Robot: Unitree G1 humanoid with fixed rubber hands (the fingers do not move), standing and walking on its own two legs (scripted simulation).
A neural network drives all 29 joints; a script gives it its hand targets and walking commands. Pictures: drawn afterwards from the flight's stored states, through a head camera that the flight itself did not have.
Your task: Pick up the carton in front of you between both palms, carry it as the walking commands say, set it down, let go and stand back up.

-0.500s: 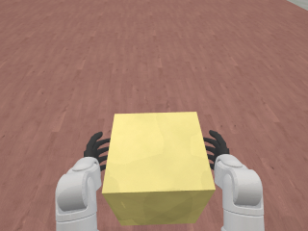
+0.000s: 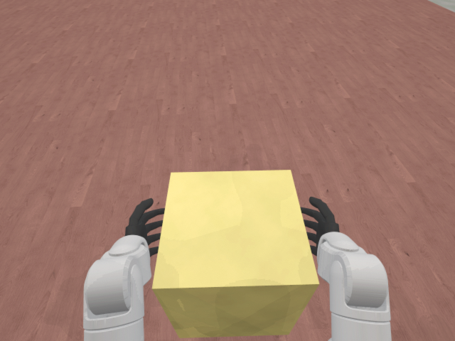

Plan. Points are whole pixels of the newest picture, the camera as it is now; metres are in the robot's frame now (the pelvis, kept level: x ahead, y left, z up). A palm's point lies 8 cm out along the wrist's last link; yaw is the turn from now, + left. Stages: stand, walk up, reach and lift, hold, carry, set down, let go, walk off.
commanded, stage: carry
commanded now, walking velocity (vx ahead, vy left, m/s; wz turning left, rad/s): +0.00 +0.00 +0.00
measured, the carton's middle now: (232, 257) +0.29 +0.00 +0.01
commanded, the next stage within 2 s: none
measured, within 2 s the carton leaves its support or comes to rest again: neither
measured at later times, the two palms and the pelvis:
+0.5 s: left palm (146, 279) +0.24 +0.14 +0.04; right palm (330, 275) +0.24 -0.16 +0.04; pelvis -0.04 -0.01 -0.01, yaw -1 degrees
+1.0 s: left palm (147, 289) +0.22 +0.14 +0.04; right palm (334, 286) +0.22 -0.16 +0.03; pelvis -0.07 -0.01 -0.01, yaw -1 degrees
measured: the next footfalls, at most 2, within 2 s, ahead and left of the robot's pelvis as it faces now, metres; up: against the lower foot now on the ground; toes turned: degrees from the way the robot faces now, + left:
none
